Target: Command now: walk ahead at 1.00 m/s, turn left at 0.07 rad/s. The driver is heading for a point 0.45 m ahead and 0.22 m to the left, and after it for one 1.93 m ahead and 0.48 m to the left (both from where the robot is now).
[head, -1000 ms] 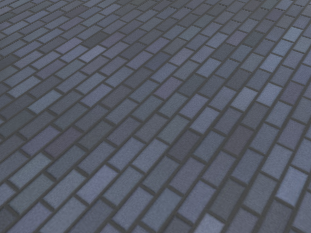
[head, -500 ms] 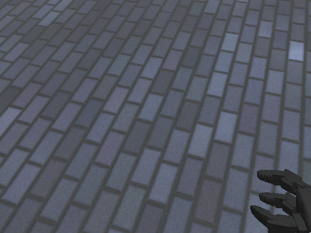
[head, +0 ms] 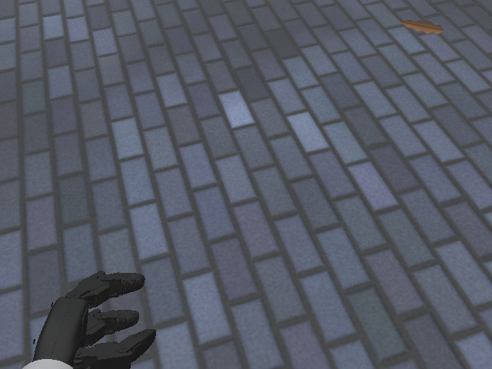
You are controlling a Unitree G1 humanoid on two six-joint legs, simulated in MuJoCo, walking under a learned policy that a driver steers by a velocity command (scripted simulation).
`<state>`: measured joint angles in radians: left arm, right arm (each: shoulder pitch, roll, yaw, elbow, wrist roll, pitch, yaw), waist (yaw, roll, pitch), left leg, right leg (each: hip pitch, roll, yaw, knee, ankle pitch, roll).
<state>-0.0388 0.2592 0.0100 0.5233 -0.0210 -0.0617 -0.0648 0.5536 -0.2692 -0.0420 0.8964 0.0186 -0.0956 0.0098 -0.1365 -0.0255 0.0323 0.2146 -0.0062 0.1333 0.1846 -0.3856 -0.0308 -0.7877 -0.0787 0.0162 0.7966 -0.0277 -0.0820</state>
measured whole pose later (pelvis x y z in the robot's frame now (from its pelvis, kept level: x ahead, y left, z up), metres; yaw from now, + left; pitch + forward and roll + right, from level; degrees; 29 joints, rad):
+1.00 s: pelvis +0.70 +0.08 +0.01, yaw +34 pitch +1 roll +1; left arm 0.21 0.29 0.04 0.71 0.01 -0.04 -0.01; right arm 0.11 -0.26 -0.03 0.65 -0.03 -0.01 -0.02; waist 0.03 -0.01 0.00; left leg -0.29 -0.13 -0.14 0.65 -0.34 0.04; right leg -0.42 0.02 0.07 0.59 -0.17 0.01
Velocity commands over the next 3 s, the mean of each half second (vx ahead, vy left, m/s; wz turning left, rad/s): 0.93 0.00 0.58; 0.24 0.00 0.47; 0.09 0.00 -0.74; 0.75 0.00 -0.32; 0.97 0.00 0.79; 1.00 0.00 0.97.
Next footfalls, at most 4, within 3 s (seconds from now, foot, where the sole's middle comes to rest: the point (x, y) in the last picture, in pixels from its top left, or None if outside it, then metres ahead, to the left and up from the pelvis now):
0.08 right None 0.29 -0.12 -0.75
0.50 left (168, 303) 0.67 0.17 -0.75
0.96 right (204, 238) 0.87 0.05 -0.75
1.32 left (148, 283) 0.74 0.23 -0.75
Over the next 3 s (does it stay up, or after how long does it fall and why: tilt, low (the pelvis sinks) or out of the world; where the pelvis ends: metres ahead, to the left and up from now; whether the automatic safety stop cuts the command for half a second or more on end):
stays up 1.79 0.17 0.02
